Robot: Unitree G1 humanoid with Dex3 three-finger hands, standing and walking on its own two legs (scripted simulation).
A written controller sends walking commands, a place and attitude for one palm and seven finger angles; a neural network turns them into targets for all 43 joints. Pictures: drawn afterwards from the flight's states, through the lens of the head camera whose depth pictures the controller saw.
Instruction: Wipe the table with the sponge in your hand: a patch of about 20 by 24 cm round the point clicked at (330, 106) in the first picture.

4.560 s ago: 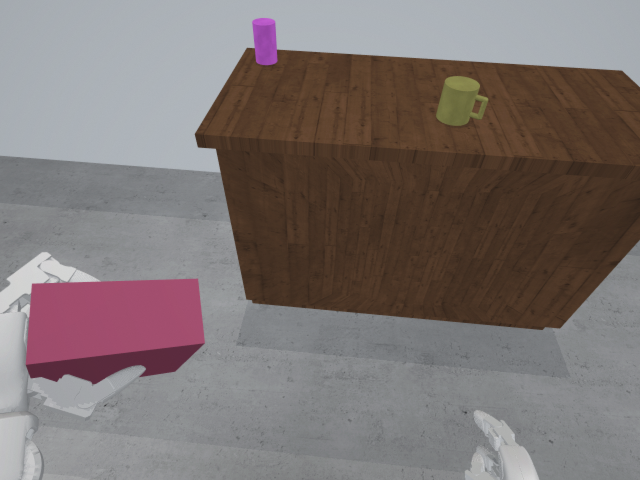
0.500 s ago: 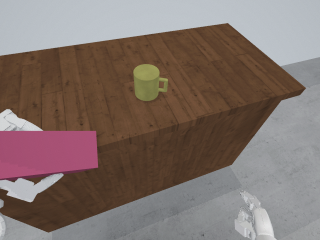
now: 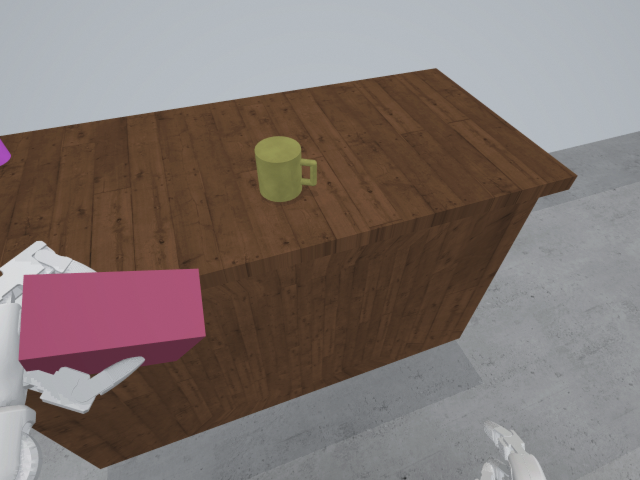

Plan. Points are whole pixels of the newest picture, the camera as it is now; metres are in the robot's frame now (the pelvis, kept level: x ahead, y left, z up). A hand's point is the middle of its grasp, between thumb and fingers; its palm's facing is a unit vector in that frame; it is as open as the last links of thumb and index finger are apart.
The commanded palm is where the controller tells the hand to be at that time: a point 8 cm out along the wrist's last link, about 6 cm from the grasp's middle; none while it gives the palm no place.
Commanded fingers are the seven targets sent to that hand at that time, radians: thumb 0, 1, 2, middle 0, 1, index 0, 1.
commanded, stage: come to a stop and stand still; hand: left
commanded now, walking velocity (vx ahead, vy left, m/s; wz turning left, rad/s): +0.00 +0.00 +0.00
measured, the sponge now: (141, 323) +0.23 +0.19 +0.15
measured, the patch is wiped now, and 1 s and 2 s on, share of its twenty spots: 0.00 0.00 0.00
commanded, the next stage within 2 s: look again from close up in 0.56 s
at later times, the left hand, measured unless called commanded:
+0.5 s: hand (57, 371) +0.17 +0.23 +0.16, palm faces +0.37 -0.84 -0.40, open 10.1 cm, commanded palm +0.13 +0.28 +0.18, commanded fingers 0.00 0.10 1.30 -1.20 -1.60 -1.20 -1.60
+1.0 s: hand (43, 348) +0.20 +0.27 +0.15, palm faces +0.29 -0.88 -0.38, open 10.1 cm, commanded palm +0.15 +0.31 +0.18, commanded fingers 0.00 0.10 1.30 -1.20 -1.60 -1.20 -1.60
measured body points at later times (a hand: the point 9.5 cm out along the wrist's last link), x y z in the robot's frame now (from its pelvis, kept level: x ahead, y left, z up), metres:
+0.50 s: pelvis -0.04 +0.00 +0.01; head -0.05 +0.00 +0.46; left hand +0.15 +0.28 +0.19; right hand +0.11 -0.22 -0.09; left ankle +0.00 +0.12 -0.73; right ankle +0.04 -0.06 -0.73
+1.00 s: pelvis -0.03 +0.04 +0.01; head -0.02 +0.06 +0.46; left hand +0.18 +0.31 +0.17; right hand +0.13 -0.19 -0.06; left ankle +0.00 +0.12 -0.73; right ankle +0.04 -0.06 -0.73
